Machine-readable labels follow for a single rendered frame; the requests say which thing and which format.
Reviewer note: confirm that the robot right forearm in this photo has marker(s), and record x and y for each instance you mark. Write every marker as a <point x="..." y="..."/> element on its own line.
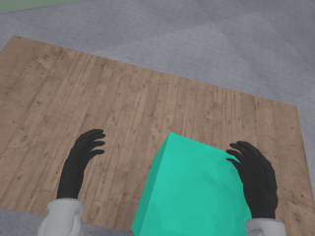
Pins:
<point x="264" y="227"/>

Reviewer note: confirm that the pedestal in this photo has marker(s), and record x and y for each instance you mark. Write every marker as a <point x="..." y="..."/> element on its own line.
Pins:
<point x="50" y="95"/>

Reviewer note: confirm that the carton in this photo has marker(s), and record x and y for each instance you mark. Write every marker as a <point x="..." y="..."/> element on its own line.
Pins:
<point x="191" y="190"/>

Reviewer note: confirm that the robot left forearm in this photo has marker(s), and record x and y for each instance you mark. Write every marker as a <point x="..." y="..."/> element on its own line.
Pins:
<point x="64" y="218"/>

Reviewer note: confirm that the left robot hand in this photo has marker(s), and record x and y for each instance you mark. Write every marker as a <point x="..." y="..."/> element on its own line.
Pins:
<point x="72" y="174"/>

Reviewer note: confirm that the right robot hand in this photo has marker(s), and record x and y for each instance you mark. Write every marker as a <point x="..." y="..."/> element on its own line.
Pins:
<point x="258" y="178"/>

